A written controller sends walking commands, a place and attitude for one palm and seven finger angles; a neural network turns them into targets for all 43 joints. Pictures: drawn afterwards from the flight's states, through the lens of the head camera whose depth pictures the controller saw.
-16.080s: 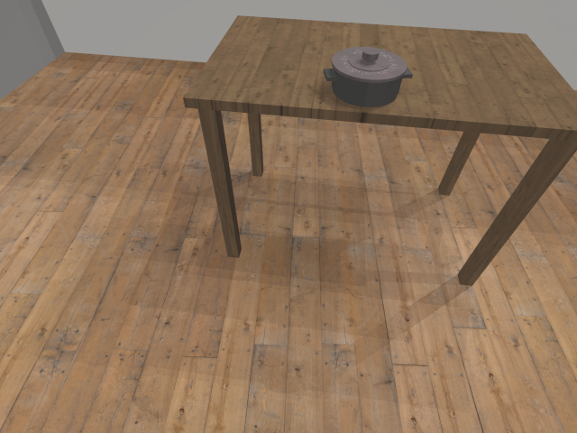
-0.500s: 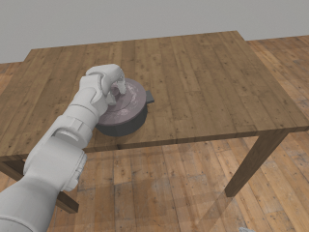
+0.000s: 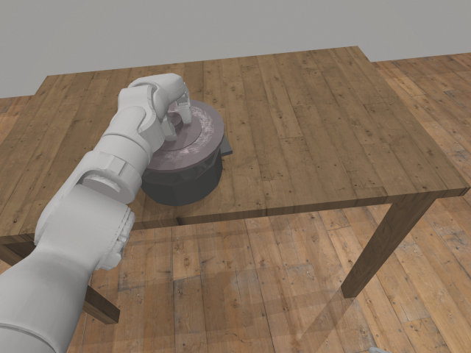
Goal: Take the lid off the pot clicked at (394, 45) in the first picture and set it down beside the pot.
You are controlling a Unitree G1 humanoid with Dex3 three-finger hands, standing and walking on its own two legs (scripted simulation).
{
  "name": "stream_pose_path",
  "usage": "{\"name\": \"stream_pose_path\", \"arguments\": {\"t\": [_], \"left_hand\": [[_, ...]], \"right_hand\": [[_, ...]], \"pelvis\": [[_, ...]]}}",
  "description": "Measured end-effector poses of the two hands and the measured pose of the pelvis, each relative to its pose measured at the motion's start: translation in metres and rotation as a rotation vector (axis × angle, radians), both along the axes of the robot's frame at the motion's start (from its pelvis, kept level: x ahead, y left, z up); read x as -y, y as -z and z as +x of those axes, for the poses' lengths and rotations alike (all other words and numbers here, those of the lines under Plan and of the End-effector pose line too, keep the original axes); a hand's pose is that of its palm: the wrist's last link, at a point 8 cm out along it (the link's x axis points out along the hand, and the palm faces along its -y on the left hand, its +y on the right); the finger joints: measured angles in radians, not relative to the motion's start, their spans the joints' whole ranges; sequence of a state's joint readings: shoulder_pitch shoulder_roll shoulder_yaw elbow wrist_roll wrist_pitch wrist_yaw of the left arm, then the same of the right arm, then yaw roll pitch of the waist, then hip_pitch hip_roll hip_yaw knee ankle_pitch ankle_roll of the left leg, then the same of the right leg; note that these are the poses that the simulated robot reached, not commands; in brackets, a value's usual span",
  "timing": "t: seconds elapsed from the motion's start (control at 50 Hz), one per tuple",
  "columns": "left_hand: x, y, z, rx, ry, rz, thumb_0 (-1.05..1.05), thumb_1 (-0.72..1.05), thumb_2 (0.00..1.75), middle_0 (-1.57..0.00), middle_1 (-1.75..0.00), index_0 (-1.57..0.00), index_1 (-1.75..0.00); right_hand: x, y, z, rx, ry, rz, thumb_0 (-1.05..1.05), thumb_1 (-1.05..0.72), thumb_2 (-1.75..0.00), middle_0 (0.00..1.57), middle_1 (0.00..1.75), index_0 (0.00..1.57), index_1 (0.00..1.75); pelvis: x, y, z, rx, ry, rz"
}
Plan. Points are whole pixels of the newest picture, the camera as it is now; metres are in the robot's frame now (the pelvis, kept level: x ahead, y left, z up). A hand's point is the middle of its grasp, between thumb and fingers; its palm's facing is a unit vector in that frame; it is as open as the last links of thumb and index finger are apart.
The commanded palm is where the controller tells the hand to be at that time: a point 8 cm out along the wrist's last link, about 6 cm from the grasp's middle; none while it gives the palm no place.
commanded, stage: lift the lid straight up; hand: left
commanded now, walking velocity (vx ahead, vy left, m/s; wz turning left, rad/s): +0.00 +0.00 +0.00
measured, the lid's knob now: (171, 122) +0.50 +0.11 +0.14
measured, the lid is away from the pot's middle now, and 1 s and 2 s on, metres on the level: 0.01 0.01 0.09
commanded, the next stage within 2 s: move the lid sideways beside the pot in 1.24 s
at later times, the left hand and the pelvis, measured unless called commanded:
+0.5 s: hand (159, 100) +0.47 +0.12 +0.20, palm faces -0.31 -0.08 -0.95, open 6.8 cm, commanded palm +0.47 +0.12 +0.27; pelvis +0.00 +0.00 +0.00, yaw +0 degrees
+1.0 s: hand (151, 77) +0.48 +0.12 +0.24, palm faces -0.29 -0.10 -0.95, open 6.8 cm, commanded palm +0.47 +0.12 +0.31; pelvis +0.01 +0.00 +0.00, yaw +0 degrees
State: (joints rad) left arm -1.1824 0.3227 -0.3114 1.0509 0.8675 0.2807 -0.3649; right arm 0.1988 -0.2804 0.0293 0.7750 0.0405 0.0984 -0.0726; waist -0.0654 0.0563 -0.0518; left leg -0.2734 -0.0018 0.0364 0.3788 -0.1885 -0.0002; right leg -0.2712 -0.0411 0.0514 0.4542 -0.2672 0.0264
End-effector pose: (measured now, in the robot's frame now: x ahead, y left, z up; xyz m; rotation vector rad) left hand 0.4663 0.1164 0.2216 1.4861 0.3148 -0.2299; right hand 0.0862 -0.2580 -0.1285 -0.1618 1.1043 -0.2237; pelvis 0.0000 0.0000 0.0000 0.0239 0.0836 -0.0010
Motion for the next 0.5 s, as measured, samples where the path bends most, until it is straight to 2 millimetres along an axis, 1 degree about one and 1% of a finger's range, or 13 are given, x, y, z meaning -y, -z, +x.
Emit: {"name": "stream_pose_path", "arguments": {"t": [0.22, 0.5], "left_hand": [[-0.002, -0.017, 0.005, 0.005, -0.023, 0.006, 0.0, 0.42, 0.41, -0.75, -0.96, -0.73, -0.94], [-0.001, -0.041, 0.004, 0.027, -0.037, 0.011, -0.01, 0.41, 0.41, -0.75, -0.97, -0.73, -0.94]], "right_hand": [[-0.002, 0.0, -0.003, 0.003, 0.002, 0.002, 0.01, -0.9, -0.9, 0.2, 0.3, 0.2, 0.3], [-0.005, -0.003, 0.012, 0.036, -0.029, 0.005, 0.01, -0.9, -0.9, 0.2, 0.3, 0.2, 0.3]], "pelvis": [[-0.001, 0.0, 0.001, -0.004, 0.004, 0.001], [-0.002, 0.0, 0.003, -0.001, -0.002, 0.002]]}}
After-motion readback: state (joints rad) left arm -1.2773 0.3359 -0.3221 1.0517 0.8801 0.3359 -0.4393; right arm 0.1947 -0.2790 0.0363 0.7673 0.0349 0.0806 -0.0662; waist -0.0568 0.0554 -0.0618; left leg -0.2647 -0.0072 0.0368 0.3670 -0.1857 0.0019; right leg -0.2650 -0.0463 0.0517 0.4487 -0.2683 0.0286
